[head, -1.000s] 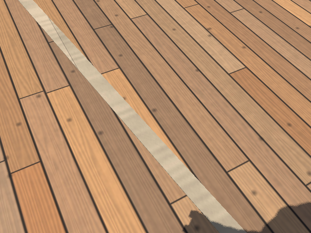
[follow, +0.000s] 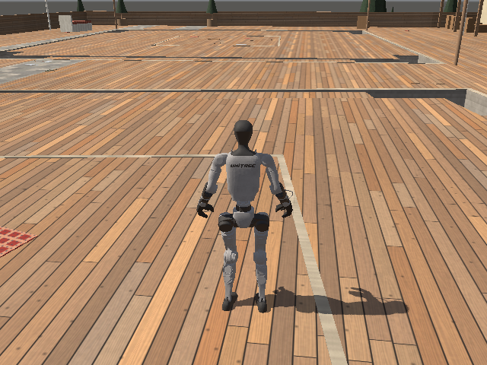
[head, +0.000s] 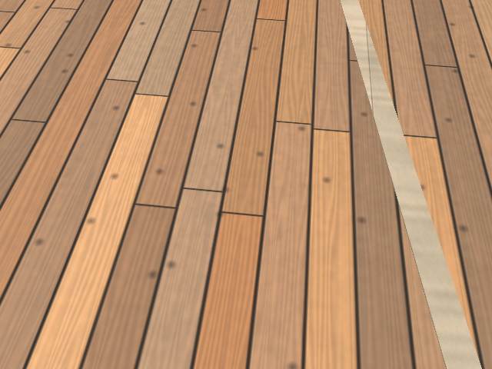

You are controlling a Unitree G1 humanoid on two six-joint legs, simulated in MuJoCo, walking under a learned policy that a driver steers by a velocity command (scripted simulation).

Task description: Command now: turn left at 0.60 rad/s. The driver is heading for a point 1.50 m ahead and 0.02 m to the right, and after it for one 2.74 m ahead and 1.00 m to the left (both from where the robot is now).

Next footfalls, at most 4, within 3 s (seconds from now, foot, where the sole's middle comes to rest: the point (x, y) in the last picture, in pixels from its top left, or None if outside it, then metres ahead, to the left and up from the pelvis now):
0.02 right None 0.05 -0.12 -0.77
0.38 left None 0.01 0.14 -0.77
0.84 right None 0.14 -0.09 -0.77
1.36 left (193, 360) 0.48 0.16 -0.77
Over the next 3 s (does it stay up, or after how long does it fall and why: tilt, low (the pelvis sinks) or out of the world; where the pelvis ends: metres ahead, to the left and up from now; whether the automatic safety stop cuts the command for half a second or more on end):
stays up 1.23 0.11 -0.02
